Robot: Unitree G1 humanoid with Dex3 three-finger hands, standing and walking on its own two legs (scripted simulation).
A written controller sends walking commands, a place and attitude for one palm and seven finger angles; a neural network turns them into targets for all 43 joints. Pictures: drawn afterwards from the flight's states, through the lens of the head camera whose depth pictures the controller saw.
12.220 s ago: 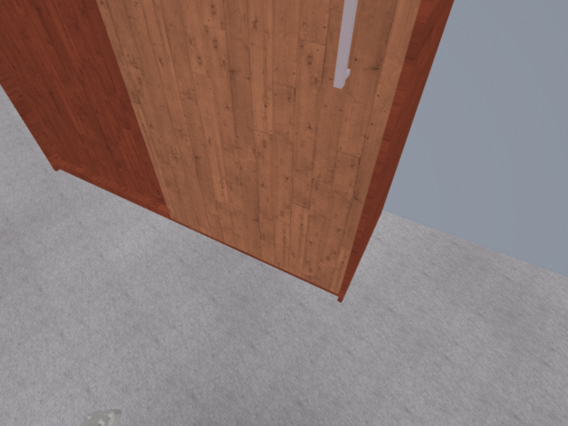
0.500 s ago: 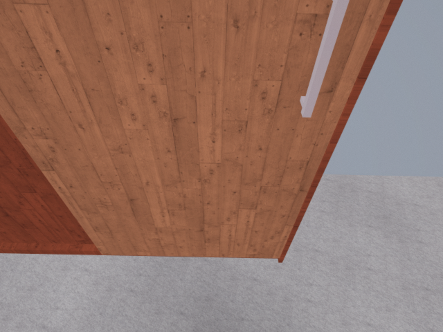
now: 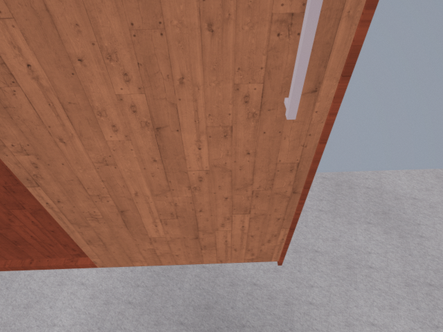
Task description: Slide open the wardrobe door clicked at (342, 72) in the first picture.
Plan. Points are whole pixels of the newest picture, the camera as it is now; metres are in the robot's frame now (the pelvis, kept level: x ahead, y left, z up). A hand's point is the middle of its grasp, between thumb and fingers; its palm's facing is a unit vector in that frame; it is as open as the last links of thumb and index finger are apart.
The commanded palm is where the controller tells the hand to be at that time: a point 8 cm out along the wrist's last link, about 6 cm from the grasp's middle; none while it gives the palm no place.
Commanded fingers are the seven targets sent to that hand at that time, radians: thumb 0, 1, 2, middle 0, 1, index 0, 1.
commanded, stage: shuffle to correct the standing spot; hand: right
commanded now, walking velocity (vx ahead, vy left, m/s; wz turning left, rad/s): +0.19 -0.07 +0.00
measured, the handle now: (298, 60) +0.53 -0.13 +0.25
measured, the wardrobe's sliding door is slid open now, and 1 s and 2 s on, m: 0.00 0.00 0.00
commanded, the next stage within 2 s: come to a stop and stand still in 0.06 s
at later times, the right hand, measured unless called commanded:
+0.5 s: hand out of the picture +0.16 -0.22 -0.18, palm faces +0.02 +0.98 -0.22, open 7.3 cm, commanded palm none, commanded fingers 0.00 -0.90 -0.90 0.20 0.30 0.20 0.30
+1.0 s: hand out of the picture +0.12 -0.22 -0.19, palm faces +0.08 +0.98 -0.20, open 7.3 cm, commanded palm none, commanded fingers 0.00 -0.90 -0.90 0.20 0.30 0.20 0.30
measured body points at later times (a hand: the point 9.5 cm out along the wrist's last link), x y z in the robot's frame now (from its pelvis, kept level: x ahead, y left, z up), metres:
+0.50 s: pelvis +0.10 -0.03 +0.00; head +0.16 -0.04 +0.45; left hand +0.07 +0.16 -0.15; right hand +0.16 -0.27 -0.16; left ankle +0.12 +0.10 -0.70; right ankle +0.04 -0.12 -0.74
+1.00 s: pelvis +0.09 -0.02 -0.01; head +0.12 -0.05 +0.44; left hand +0.19 +0.22 -0.14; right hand +0.12 -0.27 -0.17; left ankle +0.13 +0.10 -0.74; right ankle +0.08 -0.14 -0.74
